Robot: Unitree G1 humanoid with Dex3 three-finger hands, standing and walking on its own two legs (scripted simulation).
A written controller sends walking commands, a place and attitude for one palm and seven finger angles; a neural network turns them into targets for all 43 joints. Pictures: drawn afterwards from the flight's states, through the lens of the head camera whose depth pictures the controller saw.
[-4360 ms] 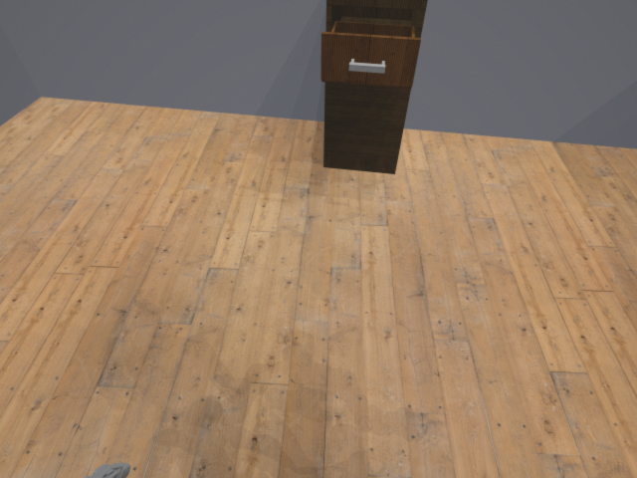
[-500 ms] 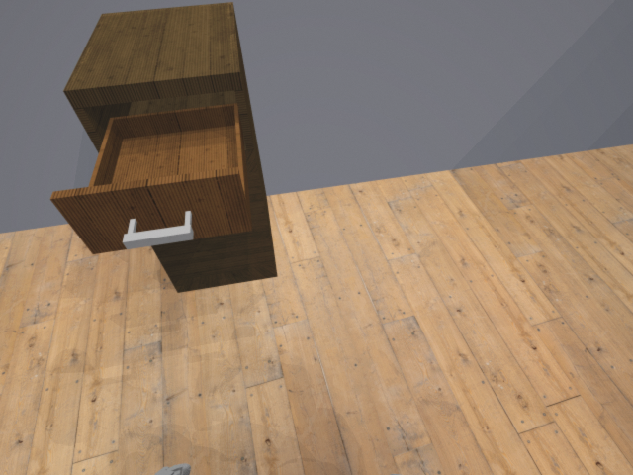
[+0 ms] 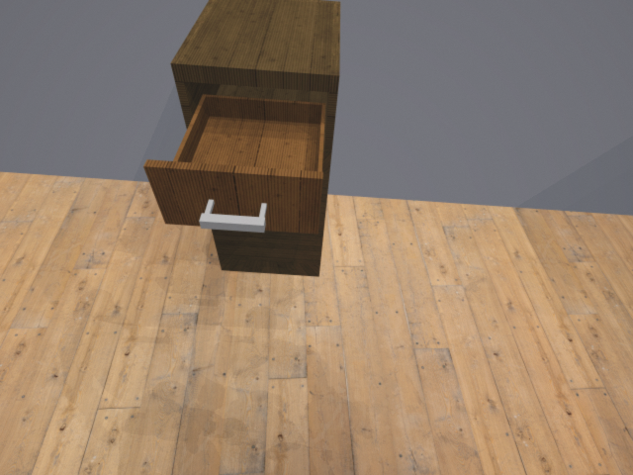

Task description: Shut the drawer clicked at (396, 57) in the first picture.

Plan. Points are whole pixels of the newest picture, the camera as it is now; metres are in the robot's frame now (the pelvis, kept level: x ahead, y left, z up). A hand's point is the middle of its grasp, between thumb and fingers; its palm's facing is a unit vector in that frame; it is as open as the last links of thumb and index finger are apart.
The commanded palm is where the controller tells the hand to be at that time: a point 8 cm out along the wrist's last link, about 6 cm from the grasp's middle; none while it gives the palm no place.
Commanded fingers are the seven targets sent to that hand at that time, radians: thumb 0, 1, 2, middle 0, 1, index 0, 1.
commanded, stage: take the last steps up to it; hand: left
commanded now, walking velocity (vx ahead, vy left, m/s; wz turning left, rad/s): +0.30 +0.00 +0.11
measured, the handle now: (235, 214) +0.57 +0.20 -0.08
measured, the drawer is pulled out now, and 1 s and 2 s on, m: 0.30 0.30 0.30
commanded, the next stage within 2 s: come to a stop and stand still in 0.92 s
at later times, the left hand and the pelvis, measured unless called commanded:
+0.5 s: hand out of the picture -0.03 +0.14 -0.17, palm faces +0.21 -0.97 -0.12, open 7.4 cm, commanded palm none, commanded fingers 0.00 0.90 0.90 -0.20 -0.30 -0.20 -0.30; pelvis +0.09 +0.01 -0.01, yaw +5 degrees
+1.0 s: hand (222, 347) +0.33 +0.18 -0.16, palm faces +0.07 -0.97 -0.25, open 7.4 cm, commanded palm none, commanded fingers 0.00 0.90 0.90 -0.20 -0.30 -0.20 -0.30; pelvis +0.24 -0.01 -0.01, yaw +3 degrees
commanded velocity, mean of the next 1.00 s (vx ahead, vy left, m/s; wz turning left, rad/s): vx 0.25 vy -0.01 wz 0.03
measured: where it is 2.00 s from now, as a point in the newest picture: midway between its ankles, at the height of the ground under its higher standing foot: (312, 456)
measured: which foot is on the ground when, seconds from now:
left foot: down 0.00-0.12, up 0.14-0.50, down 0.52-0.92, up 0.94-1.00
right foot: up 0.00-0.10, down 0.12-0.52, up 0.54-0.88, down 0.90-1.00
